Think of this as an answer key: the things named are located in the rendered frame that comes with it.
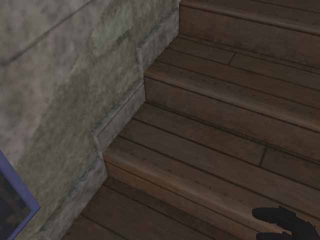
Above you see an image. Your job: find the robot right hand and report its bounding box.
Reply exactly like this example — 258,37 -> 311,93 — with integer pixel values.
252,206 -> 320,240

